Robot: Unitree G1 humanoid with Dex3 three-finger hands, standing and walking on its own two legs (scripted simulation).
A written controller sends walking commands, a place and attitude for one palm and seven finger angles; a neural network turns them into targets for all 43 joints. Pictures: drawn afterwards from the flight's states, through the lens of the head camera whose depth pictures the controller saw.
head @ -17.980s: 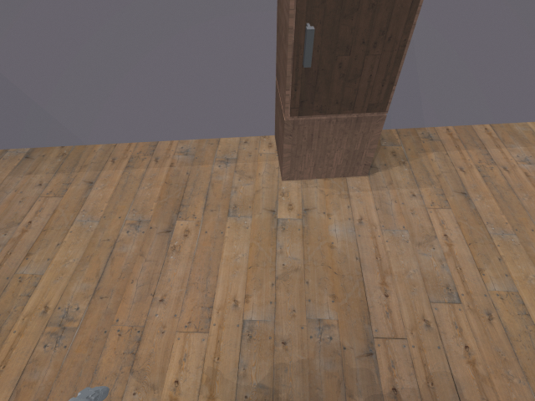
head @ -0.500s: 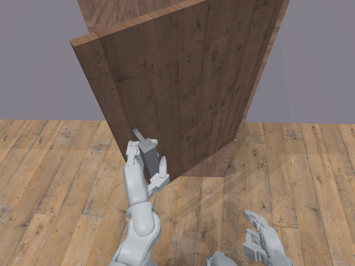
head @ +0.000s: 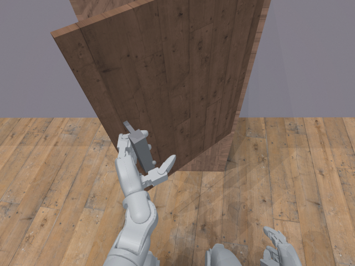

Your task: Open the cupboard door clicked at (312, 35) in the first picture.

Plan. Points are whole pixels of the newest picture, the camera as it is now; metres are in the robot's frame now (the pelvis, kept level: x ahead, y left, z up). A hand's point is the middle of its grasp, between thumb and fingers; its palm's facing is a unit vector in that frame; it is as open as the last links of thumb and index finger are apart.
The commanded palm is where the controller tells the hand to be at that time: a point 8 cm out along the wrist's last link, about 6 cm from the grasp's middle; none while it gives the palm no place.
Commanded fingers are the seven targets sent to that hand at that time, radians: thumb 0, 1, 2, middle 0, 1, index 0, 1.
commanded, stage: open thumb and fingers to let go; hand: left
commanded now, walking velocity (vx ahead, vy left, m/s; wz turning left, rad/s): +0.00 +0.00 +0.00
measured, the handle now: (138, 146) +0.37 +0.10 +0.05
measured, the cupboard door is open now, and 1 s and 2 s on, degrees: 39 40 40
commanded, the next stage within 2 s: slide the hand sideways off the handle in 0.44 s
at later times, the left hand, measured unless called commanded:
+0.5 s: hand (150, 163) +0.33 +0.07 +0.05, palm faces +0.30 -0.95 -0.02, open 15.2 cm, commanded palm +0.29 +0.11 +0.04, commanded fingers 0.00 -0.50 0.30 -0.15 -0.30 -0.15 -0.30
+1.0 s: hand (144, 182) +0.29 +0.08 +0.05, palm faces -0.13 -0.99 +0.01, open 16.3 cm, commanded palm +0.26 +0.14 +0.04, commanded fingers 0.00 -0.50 0.30 -0.15 -0.30 -0.15 -0.30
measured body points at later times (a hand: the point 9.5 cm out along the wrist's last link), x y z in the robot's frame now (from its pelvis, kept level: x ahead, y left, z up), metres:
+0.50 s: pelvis -0.01 +0.03 +0.00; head +0.05 +0.01 +0.45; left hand +0.31 +0.12 +0.05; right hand +0.16 -0.19 -0.11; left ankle +0.01 +0.18 -0.66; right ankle +0.05 -0.07 -0.66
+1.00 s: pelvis +0.00 +0.06 -0.01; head +0.06 +0.04 +0.44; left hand +0.29 +0.13 +0.05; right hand +0.15 -0.17 -0.11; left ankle +0.01 +0.18 -0.66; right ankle +0.05 -0.07 -0.66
